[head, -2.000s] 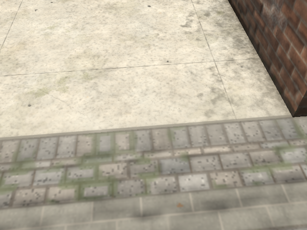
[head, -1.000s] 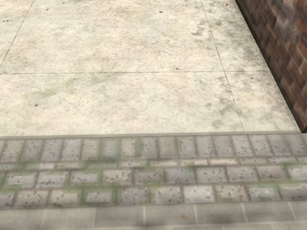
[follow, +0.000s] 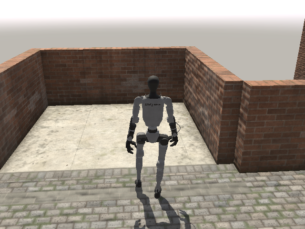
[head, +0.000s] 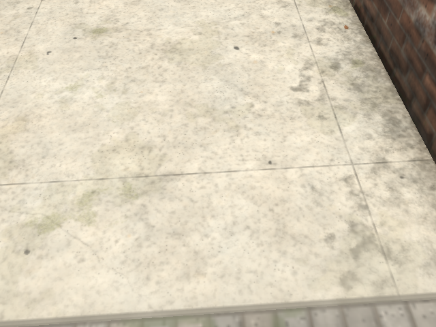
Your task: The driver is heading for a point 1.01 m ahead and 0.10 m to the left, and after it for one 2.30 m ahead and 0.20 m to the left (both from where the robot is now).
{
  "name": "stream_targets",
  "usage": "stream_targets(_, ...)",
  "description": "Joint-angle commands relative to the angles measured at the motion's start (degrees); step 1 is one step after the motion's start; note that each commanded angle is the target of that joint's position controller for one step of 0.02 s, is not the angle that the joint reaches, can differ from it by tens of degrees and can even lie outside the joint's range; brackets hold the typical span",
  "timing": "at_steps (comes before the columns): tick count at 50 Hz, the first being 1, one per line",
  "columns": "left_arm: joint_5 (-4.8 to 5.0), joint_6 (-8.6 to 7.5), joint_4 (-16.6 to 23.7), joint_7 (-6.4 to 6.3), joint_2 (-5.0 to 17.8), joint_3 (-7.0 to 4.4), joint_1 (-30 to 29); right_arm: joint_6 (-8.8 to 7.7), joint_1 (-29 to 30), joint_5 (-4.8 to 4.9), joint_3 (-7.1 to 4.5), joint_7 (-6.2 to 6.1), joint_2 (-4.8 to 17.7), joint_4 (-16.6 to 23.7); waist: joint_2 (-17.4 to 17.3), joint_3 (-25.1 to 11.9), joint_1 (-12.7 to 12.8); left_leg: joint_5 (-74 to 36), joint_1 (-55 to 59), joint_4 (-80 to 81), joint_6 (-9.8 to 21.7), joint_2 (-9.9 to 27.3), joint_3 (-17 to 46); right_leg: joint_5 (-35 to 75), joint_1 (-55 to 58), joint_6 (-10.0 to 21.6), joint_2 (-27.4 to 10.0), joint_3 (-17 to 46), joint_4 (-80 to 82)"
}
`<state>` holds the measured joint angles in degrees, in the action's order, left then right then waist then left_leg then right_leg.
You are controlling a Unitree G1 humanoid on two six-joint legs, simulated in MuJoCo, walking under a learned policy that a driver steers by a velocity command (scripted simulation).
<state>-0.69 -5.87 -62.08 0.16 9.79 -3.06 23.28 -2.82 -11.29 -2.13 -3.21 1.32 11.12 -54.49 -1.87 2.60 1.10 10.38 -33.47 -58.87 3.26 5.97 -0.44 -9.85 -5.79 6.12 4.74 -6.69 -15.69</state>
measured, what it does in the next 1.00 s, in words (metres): walks ahead: left foot, then right foot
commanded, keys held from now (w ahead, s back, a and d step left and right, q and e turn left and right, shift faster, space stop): w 1.00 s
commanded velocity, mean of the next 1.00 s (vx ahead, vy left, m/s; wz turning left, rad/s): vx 0.50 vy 0.00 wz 0.00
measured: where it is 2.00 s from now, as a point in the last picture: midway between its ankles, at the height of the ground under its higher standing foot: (221, 179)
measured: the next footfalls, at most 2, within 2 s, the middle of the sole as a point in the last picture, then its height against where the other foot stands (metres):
left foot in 0.30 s outside the picture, level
right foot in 0.86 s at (251, 276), level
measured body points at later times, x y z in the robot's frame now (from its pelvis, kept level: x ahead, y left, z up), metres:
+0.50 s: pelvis +0.28 +0.07 +0.00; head +0.30 +0.08 +0.45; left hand +0.33 +0.31 -0.15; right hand +0.30 -0.19 -0.14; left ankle +0.30 +0.12 -0.75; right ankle +0.27 -0.08 -0.66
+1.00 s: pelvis +0.56 +0.02 -0.01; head +0.59 +0.01 +0.44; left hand +0.64 +0.27 -0.15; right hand +0.55 -0.22 -0.16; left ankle +0.44 +0.13 -0.65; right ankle +0.62 -0.04 -0.75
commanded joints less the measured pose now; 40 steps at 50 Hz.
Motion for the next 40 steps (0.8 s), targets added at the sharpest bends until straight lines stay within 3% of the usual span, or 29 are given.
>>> stream_targets(1,0.13,-0.85,2.28,-0.07,5.39,-0.33,2.44,0.5,1.32,0.33,-0.15,0.45,1.9,2.89,4.6,3.82,-1.07,-6.47,-4.41,6.96,-1.42,0.95,-1.49,11.63,-1.49,5.86,-15.2,11.15,10.53)
stream_targets(7,-0.03,-0.95,0.83,-0.44,5.67,0.04,8.42,-0.09,12.04,0.99,0.55,0.58,1.28,6.39,5.97,4.34,2.16,-11.67,-3.45,21.69,-0.72,-1.89,-4.51,20.68,6.7,5.15,-15.48,7.94,8.38)
stream_targets(10,-0.56,-0.78,0.18,-0.94,6.44,-0.2,8.94,-0.67,14.15,0.91,0.29,0.5,2.16,7.69,6.22,4.89,1.97,-7.86,-3.06,25.44,1.14,-2.76,-4.5,26.07,11.99,5.35,-17.6,7.87,5.62)
stream_targets(12,-0.73,-0.65,0.27,-1.29,7.38,-0.48,7.05,-1.19,11.05,0.79,-0.23,0.15,2.95,7.14,6.54,3.28,-0.22,-3.37,2.83,27.79,3.03,-4.89,-5.38,37.91,13.33,4.32,-18.06,6.68,0.44)
stream_targets(13,-0.82,-0.49,0.3,-1.38,8.09,-0.71,6.16,-1.5,6.1,0.71,-0.79,-0.25,3.78,5.62,6.81,0.57,-2.4,-1.53,8.97,28.85,4.08,-6.78,-6.01,45.22,13.35,3.6,-17.72,6.02,-5.47)
stream_targets(14,-0.63,-0.14,0.45,-1.32,8.36,-0.78,5.01,-1.98,-2.92,0.45,-1.52,-0.71,4.61,2.45,5.38,-4.06,-6.24,-3.67,19.01,32.58,5.25,-8.61,-7.05,46.82,11.68,2.52,-15.84,4.38,-15.67)
stream_targets(15,-0.1,-0.08,1.28,-1.16,7.24,-0.38,4.83,-2.51,-12.68,-0.78,-2.61,-1.28,7.49,-0.35,3.26,-10.03,-9.51,-2.94,33.84,32.64,7.3,-2.84,-1.17,34.36,1.8,1.53,-13.61,3.19,-29.09)
stream_targets(16,2.69,0.07,2.82,-0.35,1.12,0.95,11.47,-2.58,-19.96,-1.94,-4.44,-1.41,14.44,-1.07,-10.0,-19.98,-8.61,2.73,53.85,35.5,15.87,16.13,26.34,2.16,-19.36,-1.46,-4.47,-0.06,-54.0)
stream_targets(17,1.3,0.11,2.35,-0.28,5.27,-0.23,8.97,-1.54,-16.22,0.07,-4.13,-0.75,12.48,-0.93,-5.16,-20.25,-7.31,6.75,51.12,43.42,15.86,17.45,38.43,-17.93,-26.69,-0.72,-1.84,8.02,-61.65)
stream_targets(18,0.59,0.25,4.39,-0.16,6.09,-0.65,2.86,-1.4,-8.7,1.02,-3.31,-0.53,10.36,0.09,-2.23,-9.86,-4.55,10.31,41.5,44.69,13.42,15.27,28.69,-13.0,-30.27,-0.22,-5.68,9.36,-61.75)
stream_targets(19,0.39,-0.05,5.2,0.13,5.49,-0.51,-0.32,-1.75,-4.66,1.06,-2.21,-0.24,6.6,0.75,0.43,-4.88,-3.31,6.89,33.48,47.25,11.63,13.05,22.48,-8.54,-29.11,-0.15,-7.79,9.4,-58.09)
stream_targets(21,-0.97,1.14,4.84,0.47,3.38,-0.45,0.24,-2.44,-3.91,1.4,-0.9,-0.62,2.73,-0.59,-1.02,-0.54,0.03,-0.18,24.41,49.98,7.87,8.08,12.91,-5.59,-24.08,-0.8,-10.37,8.87,-51.73)
stream_targets(22,-1.38,1.91,4.39,0.79,2.43,-0.36,1.1,-2.82,-5.33,1.37,-0.59,-0.85,2.16,-1.28,-1.34,-0.49,0.61,-2.82,23.03,50.55,7.19,6.86,10.73,-4.83,-22.23,-1.28,-10.64,8.46,-50.35)
stream_targets(24,-1.54,2.8,4.92,1.25,2.35,-0.46,-0.04,-3.53,-8.34,1.48,-0.74,-1.18,3.88,-2.4,-1.13,0.03,1.27,-8.83,23.11,51.17,7.75,5.95,8.01,-3.26,-23.67,-2.2,-10.77,7.23,-48.7)
stream_targets(26,-1.42,3.33,6.58,1.49,3.01,-0.57,-4.74,-3.7,-10.63,1.46,-0.81,-1.24,5.12,-2.93,-1.04,1.41,0.79,-10.86,24.4,52.27,7.76,5.42,6.22,0.34,-28.08,-3.15,-11.61,6.3,-45.52)
stream_targets(29,-1.06,3.54,9.17,1.69,3.76,-0.55,-12.48,-3.55,-14.41,1.52,-0.38,-1.23,4.78,-3.59,-1.24,2.92,-1.03,-14.52,27.8,53.04,7.36,4.81,4.78,5.59,-33.38,-4.35,-12.08,5.12,-38.68)
stream_targets(32,-0.63,3.3,11.23,1.79,3.04,-0.02,-18.64,-3.55,-17.16,1.51,0.0,-1.36,4.63,-4.18,-1.42,3.5,-2.48,-19.71,30.54,52.5,6.71,4.0,2.72,9.23,-33.26,-4.75,-10.82,3.49,-29.78)
stream_targets(37,-0.45,2.67,13.76,1.7,2.99,0.51,-25.63,-3.46,-21.31,0.99,0.16,-1.97,4.95,-5.94,-2.19,4.28,-4.3,-27.45,38.61,49.96,7.43,5.66,1.34,8.98,-32.48,-2.86,-8.37,1.55,-20.3)
stream_targets(40,-0.45,1.93,14.24,1.44,3.93,0.16,-24.66,-3.27,-19.83,0.57,-0.09,-2.48,5.94,-6.23,-2.5,3.65,-2.45,-38.47,41.95,45.23,7.27,7.14,0.48,3.37,-27.95,-0.3,-6.42,0.89,-16.6)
